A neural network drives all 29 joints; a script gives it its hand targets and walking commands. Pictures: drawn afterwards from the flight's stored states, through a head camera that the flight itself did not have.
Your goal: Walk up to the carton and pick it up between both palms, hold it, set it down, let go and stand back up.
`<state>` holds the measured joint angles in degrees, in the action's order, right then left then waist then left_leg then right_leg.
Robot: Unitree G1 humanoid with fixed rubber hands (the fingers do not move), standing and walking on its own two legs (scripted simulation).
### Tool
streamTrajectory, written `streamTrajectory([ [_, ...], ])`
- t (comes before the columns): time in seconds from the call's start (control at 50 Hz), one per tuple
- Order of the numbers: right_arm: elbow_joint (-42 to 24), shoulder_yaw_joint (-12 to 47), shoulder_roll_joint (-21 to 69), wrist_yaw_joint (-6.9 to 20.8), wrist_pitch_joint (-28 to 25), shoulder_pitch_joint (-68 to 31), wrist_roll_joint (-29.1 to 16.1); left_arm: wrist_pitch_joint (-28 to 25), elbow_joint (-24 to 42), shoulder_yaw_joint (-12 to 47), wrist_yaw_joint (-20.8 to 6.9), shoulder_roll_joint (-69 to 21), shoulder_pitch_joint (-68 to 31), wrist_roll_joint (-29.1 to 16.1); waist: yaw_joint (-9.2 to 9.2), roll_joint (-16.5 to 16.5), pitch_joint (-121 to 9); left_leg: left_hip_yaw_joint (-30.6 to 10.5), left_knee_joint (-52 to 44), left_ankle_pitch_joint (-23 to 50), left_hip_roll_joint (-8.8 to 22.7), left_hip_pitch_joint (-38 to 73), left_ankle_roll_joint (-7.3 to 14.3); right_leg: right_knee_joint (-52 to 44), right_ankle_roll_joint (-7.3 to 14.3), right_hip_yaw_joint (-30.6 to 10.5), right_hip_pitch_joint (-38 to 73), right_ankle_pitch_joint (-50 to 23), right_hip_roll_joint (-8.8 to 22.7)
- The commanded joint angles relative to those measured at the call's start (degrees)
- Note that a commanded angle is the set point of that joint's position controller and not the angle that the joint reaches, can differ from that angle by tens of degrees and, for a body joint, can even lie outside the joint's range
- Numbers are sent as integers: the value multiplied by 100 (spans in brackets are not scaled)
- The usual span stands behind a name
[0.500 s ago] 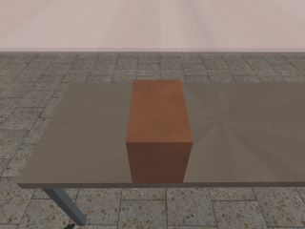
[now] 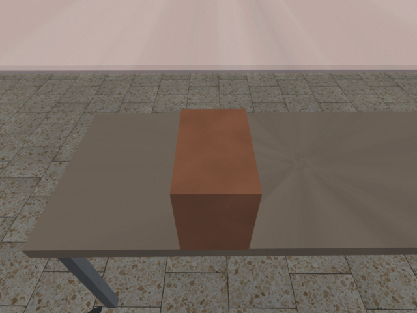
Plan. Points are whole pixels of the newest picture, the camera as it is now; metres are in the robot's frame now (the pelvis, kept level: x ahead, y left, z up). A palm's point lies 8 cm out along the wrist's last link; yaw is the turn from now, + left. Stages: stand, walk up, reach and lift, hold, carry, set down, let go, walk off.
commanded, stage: stand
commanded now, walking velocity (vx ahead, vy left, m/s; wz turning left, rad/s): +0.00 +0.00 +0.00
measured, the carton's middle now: (213, 177) +0.45 +0.03 -0.02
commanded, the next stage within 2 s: none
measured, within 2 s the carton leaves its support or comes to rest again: neither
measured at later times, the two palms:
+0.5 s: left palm out of the picture +0.08 +0.27 -0.11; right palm out of the picture +0.09 -0.25 -0.13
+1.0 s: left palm out of the picture +0.08 +0.27 -0.12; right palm out of the picture +0.08 -0.25 -0.13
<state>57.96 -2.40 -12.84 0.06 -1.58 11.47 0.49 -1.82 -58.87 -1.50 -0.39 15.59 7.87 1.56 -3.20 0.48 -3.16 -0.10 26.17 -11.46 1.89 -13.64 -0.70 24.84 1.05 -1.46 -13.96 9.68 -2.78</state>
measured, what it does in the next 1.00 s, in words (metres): stands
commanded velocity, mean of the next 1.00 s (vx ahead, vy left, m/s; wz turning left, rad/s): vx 0.00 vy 0.00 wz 0.00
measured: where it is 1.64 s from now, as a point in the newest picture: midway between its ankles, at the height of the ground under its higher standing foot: outside the picture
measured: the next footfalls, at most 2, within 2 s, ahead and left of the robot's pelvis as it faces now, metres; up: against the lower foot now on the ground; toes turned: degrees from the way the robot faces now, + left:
none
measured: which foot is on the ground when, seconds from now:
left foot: down 0.00-1.00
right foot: down 0.00-1.00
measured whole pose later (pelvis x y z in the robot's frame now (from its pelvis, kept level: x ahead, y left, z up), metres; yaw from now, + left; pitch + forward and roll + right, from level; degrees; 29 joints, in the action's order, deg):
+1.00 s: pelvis +0.00 +0.00 +0.00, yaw +0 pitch -1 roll +0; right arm 58.1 -2.5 -13.0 0.1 -1.5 11.5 0.5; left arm -1.5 -59.2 -1.5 -0.4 15.6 7.9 1.5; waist -3.2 0.7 -0.9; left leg -0.1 25.5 -11.3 1.9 -13.3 -0.8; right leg 24.8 1.1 -1.5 -14.0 9.9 -2.8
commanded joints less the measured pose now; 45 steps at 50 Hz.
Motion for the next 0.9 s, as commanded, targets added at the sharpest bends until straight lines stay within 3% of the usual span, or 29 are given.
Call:
streamTrajectory([
  [0.0, -416, -244, -1503, -58, -155, -286, 95, -188, 34, -368, 78, 1565, 76, -116, 317, 149, 326, -832, -903, -379, 551, -82, 319, -670, 180, -788, 288, 373, 891],
  [0.04, -278, -265, -1583, -69, -127, -284, 122, -143, 29, -324, 83, 1418, 27, -88, 311, 89, 268, -658, -711, -422, 418, 174, 305, -851, 170, -885, 184, 626, 939],
  [0.08, -340, -267, -1576, -30, -118, -135, 89, -203, 137, -305, 107, 1578, -273, -29, 486, 175, 280, -682, -689, -88, 424, 144, 291, -851, 240, -904, 111, 757, 1008],
  [0.12, -380, -242, -1460, -38, -121, -344, 156, -210, -1, -290, 64, 1371, 86, -78, 249, 339, 129, -664, -767, -260, 440, 261, 300, -681, 111, -721, 300, 405, 884],
  [0.14, -324, -190, -1576, -50, -95, 16, 65, -215, 56, -283, 57, 1554, 50, -119, 366, 253, -5, -588, -790, 14, 464, 263, 282, -692, 90, -813, 416, 370, 947],
  [0.16, -360, -268, -1678, -92, -142, -296, 75, -196, 26, -244, 67, 1251, 179, -109, 123, -75, 315, -699, -867, 22, 487, 145, 267, -613, 67, -717, 336, 180, 857],
  [0.18, -370, -207, -1565, -82, -160, -307, 142, -180, 3, -238, 76, 1311, 109, -62, 264, 107, 204, -651, -736, -76, 552, 223, 269, -670, 106, -749, 295, -108, 969],
  [0.2, -367, -263, -1559, -63, -168, -296, 105, -171, 28, -336, 95, 1533, 4, -65, 254, -49, 428, -641, -849, -123, 515, 90, 293, -663, 153, -795, 130, 39, 925],
  [0.22, -322, -230, -1546, -67, -154, -228, 68, -161, 86, -320, 87, 1554, -237, -49, 379, 387, 363, -562, -813, -175, 539, 77, 292, -694, 230, -787, 279, 52, 1002],
  [0.24, -334, -222, -1594, -55, -168, -275, 56, -166, 62, -322, 53, 1385, -59, -155, 270, 304, 85, -657, -802, 58, 502, 253, 318, -640, 205, -847, 426, -114, 968],
  [0.26, -273, -234, -1533, -58, -175, -113, 39, -198, 23, -309, 60, 1411, -14, -107, 367, 384, 478, -767, -888, 138, 573, 217, 360, -671, 235, -880, 114, -120, 1026],
  [0.28, -306, -230, -1578, -61, -165, -145, 80, -192, -10, -340, 58, 1479, 59, -100, 284, 424, 376, -650, -846, -99, 545, 192, 360, -727, 102, -842, 315, 120, 905],
  [0.34, -293, -231, -1569, -86, -127, -71, 73, -185, -36, -326, 68, 1505, 94, -38, 328, 173, 240, -706, -826, -108, 523, 232, 305, -787, 166, -852, 472, 289, 979],
  [0.36, -336, -204, -1522, -92, -132, -201, 84, -184, -13, -256, 70, 1309, 242, -101, 157, 405, 638, -696, -749, -210, 485, 38, 305, -885, 176, -899, 161, 100, 973],
  [0.38, -248, -233, -1506, -58, -135, -64, 56, -205, -66, -299, 58, 1515, 56, -8, 327, 160, 410, -698, -813, -368, 445, 133, 300, -756, 157, -829, 301, 332, 970],
  [0.4, -374, -238, -1629, -56, -163, -140, 67, -206, 49, -331, 44, 1429, -12, -89, 279, -84, 343, -761, -861, -207, 466, 109, 349, -706, 152, -847, 282, 344, 923],
  [0.48, -430, -242, -1529, -62, -110, -489, 128, -112, 38, -376, 89, 1603, -72, -25, 365, 467, 667, -651, -788, -620, 468, -40, 319, -698, 219, -803, -33, 485, 860],
  [0.54, -356, -220, -1640, -58, -116, -222, 81, -144, 55, -317, 35, 1480, -19, -61, 302, 207, 227, -725, -789, -545, 493, 255, 305, -826, 221, -944, 119, 832, 968],
  [0.56, -262, -235, -1575, -47, -133, -86, 91, -216, 65, -280, 19, 1379, -85, -34, 335, 405, 557, -705, -875, -476, 472, 139, 302, -804, 132, -844, 38, 729, 907],
  [0.58, -277, -222, -1591, -31, -116, -68, 47, -203, 67, -292, 46, 1406, -143, -42, 355, 87, 556, -763, -861, -387, 566, 162, 322, -865, 142, -809, 47, 421, 924],
  [0.64, -304, -222, -1680, -53, -81, -127, 58, -159, 56, -341, 73, 1532, -98, -48, 450, 210, 704, -815, -876, -641, 515, 94, 323, -803, 112, -754, -61, 468, 851],
  [0.68, -359, -247, -1568, -68, -81, -277, 109, -157, 43, -366, 103, 1525, 8, -66, 272, 46, 248, -650, -715, -437, 436, 36, 318, -887, 128, -933, 222, 705, 927],
  [0.7, -284, -250, -1545, -31, -87, -81, 77, -229, 7, -296, 94, 1469, 168, -86, 306, 143, 80, -615, -698, -273, 441, 54, 307, -817, 167, -911, 426, 653, 1090],
  [0.72, -365, -278, -1524, -46, -116, -383, 83, -181, 35, -279, 55, 1422, -205, -59, 365, 179, 568, -583, -696, -262, 325, 130, 260, -869, 134, -879, -87, 707, 889],
  [0.74, -376, -252, -1573, -41, -101, -239, 154, -157, 19, -260, 65, 1324, 123, -47, 264, 384, 505, -722, -674, -359, 484, 249, 318, -808, 167, -868, -52, 550, 911],
  [0.78, -291, -224, -1608, -42, -82, -38, 55, -117, -21, -312, 59, 1590, 26, -11, 380, 36, 285, -724, -764, -505, 554, 210, 289, -716, 141, -726, 133, 526, 934],
  [0.8, -337, -282, -1587, -15, -101, -121, 24, -157, 72, -319, 58, 1517, -39, -57, 405, 359, 455, -710, -792, -358, 461, 100, 287, -817, 201, -894, -1, 591, 942],
  [0.86, -259, -214, -1507, -63, -102, -85, 46, -152, 82, -300, 55, 1492, -132, -74, 424, -59, 133, -712, -697, -187, 554, 290, 337, -803, 143, -859, 154, 499, 979],
  [0.88, -328, -214, -1703, -57, -115, -332, 43, -179, 123, -270, 59, 1466, -164, -86, 380, 368, 478, -699, -744, -56, 497, 227, 239, -801, 88, -854, 90, 333, 926],
])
